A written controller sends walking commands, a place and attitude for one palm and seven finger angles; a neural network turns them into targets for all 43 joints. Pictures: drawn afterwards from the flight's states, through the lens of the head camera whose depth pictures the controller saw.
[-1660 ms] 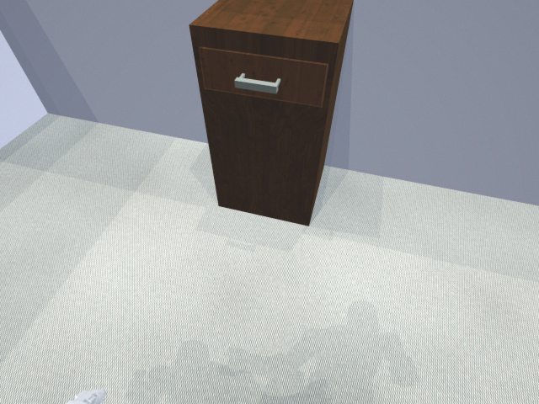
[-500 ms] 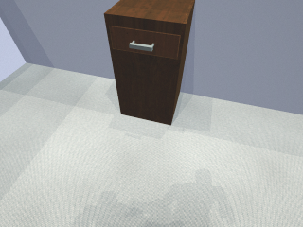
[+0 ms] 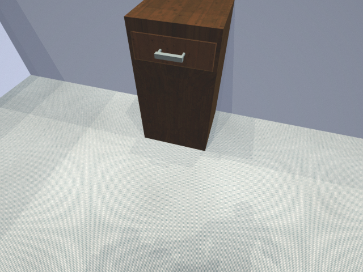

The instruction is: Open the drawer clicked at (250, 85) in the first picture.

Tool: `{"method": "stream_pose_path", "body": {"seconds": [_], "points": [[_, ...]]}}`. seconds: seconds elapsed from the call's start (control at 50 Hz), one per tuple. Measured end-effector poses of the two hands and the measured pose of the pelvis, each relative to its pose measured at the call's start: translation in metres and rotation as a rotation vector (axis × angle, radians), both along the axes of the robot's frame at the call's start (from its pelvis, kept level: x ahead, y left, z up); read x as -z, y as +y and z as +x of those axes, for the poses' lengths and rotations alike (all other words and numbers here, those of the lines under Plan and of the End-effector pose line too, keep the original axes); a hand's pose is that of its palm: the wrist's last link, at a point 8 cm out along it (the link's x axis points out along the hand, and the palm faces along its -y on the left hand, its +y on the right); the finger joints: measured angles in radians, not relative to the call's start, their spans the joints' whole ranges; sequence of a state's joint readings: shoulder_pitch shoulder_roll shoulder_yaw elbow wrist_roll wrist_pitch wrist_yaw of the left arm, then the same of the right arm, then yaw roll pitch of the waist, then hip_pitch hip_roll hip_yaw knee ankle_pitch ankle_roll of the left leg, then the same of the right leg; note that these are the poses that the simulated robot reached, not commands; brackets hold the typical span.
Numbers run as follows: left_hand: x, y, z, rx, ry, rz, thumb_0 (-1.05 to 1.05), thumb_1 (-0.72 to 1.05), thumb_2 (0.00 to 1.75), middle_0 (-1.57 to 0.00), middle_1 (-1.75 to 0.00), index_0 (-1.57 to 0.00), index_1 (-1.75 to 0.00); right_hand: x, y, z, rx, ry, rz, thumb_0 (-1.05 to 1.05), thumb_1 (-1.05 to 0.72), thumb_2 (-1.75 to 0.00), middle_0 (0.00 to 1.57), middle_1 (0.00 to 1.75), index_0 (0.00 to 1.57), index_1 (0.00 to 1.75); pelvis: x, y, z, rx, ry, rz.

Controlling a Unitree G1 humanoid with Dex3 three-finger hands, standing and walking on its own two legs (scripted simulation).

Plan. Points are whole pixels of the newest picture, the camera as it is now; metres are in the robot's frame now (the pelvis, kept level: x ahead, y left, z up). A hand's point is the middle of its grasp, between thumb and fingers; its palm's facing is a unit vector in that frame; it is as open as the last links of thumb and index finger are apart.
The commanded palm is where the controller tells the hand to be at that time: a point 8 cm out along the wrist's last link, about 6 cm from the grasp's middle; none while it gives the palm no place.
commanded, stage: look at it before walking up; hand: left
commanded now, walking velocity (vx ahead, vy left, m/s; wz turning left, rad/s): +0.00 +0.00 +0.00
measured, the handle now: (170, 54) +1.05 +0.12 -0.06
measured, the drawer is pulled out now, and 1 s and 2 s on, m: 0.00 0.00 0.00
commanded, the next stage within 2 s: walk to a spot facing it in 0.08 s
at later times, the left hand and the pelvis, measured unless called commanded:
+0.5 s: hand out of the picture +0.03 +0.24 -0.19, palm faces +0.15 -0.96 -0.22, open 7.4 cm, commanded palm none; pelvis +0.03 +0.03 -0.01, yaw +9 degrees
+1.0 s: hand (98, 247) +0.21 +0.25 -0.19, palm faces +0.22 -0.96 -0.19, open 7.4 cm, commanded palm none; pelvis +0.18 +0.06 -0.02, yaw +11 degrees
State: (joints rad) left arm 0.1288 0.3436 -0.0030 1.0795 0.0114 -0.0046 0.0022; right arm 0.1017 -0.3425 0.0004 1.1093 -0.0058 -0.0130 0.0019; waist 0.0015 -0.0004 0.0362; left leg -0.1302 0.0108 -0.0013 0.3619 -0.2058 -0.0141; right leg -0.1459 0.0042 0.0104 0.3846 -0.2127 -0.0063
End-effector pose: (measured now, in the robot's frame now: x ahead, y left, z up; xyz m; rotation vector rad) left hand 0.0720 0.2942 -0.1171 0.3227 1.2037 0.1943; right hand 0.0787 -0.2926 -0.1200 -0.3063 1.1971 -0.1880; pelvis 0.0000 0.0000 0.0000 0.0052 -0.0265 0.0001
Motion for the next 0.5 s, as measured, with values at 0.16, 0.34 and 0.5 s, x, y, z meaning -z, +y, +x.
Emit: {"method": "stream_pose_path", "body": {"seconds": [0.16,0.34,0.5], "points": [[-0.001,0.0,0.003,0.001,-0.005,0.0,0.0,0.9,0.9,-0.2,-0.3,-0.2,-0.3,0.0,0.0,0.002,0.0,0.0,0.0,0.0,-0.9,-0.9,0.2,0.3,0.2,0.3,0.0,0.0,0.002,0.0,-0.001,0.0],[0.01,-0.01,-0.008,-0.049,0.006,-0.035,0.0,0.9,0.9,-0.2,-0.3,-0.2,-0.3,0.011,0.014,-0.008,-0.016,0.061,0.02,0.0,-0.91,-0.9,0.2,0.3,0.2,0.3,0.005,0.003,0.009,-0.039,0.011,-0.015],[0.042,-0.008,-0.059,-0.205,0.084,-0.141,0.0,0.9,0.9,-0.2,-0.3,-0.2,-0.3,0.017,0.068,0.0,-0.074,0.153,0.058,0.0,-0.91,-0.9,0.2,0.3,0.2,0.3,0.014,0.033,0.035,-0.159,0.005,-0.022]]}}
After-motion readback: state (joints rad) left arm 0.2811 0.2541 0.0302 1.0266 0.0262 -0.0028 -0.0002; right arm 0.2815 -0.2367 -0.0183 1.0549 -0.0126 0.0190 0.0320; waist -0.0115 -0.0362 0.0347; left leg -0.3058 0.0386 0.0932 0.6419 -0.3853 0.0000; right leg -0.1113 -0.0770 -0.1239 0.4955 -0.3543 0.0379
